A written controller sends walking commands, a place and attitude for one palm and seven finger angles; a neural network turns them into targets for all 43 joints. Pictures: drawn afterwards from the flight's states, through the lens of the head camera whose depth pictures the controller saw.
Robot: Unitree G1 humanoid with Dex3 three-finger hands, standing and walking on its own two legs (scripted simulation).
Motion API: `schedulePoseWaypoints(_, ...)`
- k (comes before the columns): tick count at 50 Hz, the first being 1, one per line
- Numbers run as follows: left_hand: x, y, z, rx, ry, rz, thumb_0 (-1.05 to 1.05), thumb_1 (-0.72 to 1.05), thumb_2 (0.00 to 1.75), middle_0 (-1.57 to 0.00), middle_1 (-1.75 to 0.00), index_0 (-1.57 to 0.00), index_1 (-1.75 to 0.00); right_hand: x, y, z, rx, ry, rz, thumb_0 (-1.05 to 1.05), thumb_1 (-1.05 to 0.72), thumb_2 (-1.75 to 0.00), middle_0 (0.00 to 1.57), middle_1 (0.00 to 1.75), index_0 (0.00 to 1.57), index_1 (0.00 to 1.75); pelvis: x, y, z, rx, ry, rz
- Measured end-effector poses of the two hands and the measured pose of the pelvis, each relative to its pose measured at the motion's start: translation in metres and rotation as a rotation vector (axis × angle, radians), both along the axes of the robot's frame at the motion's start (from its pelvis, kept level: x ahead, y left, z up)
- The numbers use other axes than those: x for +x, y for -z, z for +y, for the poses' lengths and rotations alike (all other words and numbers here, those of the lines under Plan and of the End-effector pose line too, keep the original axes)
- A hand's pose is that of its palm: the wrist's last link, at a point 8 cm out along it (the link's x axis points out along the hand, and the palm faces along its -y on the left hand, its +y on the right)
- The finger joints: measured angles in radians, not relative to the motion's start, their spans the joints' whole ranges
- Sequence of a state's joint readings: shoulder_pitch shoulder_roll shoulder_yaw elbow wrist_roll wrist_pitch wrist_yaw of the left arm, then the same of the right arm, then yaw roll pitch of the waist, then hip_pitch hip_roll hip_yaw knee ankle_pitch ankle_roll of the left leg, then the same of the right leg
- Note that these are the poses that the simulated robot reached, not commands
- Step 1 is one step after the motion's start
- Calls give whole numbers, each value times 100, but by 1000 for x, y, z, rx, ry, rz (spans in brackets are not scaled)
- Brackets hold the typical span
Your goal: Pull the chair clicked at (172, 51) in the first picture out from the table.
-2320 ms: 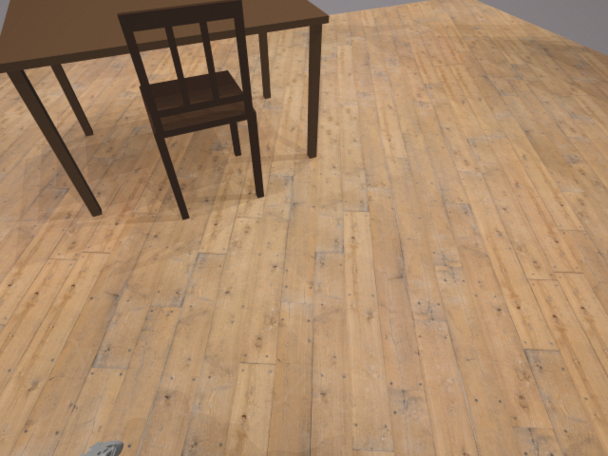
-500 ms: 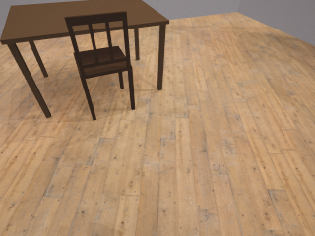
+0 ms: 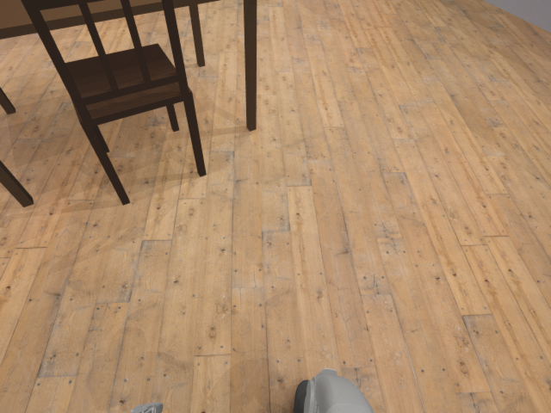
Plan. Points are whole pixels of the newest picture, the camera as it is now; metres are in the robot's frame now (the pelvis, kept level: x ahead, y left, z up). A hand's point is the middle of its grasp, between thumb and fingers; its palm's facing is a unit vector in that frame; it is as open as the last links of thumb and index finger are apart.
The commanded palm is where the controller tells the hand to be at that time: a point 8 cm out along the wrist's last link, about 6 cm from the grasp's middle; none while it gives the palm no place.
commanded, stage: walk to a spot facing it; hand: left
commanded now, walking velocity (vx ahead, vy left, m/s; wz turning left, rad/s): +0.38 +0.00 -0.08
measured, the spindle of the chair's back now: (100, 49) +1.08 +0.53 -0.08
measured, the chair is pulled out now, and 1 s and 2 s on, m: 0.00 0.00 0.00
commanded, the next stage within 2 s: turn to face it in 0.88 s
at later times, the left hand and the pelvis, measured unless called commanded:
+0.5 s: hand (166, 384) +0.19 +0.18 -0.17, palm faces +0.11 -0.98 -0.16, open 7.4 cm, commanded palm none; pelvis +0.25 +0.01 +0.00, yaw +2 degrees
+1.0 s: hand (182, 210) +0.55 +0.21 -0.16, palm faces -0.11 -0.98 -0.17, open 7.4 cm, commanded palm none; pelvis +0.45 +0.04 +0.01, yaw -9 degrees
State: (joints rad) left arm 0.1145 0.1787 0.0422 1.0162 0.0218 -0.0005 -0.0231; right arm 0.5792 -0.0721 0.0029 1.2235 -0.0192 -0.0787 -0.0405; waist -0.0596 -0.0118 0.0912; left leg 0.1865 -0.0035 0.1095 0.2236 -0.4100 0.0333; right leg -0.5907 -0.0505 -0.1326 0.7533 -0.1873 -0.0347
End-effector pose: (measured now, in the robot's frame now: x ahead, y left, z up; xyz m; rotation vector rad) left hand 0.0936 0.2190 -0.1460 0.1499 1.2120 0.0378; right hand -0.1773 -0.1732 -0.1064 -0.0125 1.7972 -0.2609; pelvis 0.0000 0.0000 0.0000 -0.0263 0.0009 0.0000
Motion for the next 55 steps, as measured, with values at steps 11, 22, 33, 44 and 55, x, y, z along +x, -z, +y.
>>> schedulePoseWaypoints(11,110,-4,-19,37,-34,-85,0,91,89,-20,-30,-20,-30,208,37,-52,-25,-42,-247,1,-91,-90,21,29,20,30,114,5,-23,5,2,-38)
schedulePoseWaypoints(22,90,-9,8,46,-153,168,0,92,89,-20,-30,-20,-30,461,12,-69,-87,-224,-593,1,-94,-90,20,29,19,30,216,-9,-3,-12,-16,-6)
schedulePoseWaypoints(33,143,5,39,-20,-183,356,1,91,89,-20,-30,-20,-30,586,12,-3,-83,-269,-662,0,-92,-90,20,29,20,30,321,-1,47,-3,6,-33)
schedulePoseWaypoints(44,350,-10,63,13,-71,86,0,91,89,-19,-30,-19,-30,553,8,0,-117,-90,-436,-1,-94,-90,20,29,20,30,405,-16,54,19,86,-29)
schedulePoseWaypoints(55,536,-11,7,71,159,-41,1,91,89,-19,-30,-19,-30,538,38,14,-7,132,-196,0,-91,-90,20,29,20,30,495,5,14,33,166,-19)
